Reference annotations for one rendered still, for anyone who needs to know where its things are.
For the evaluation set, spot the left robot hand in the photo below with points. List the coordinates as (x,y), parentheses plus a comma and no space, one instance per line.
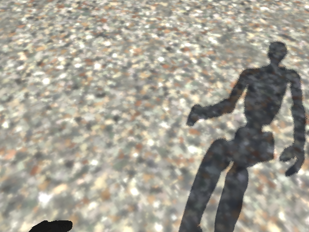
(52,226)

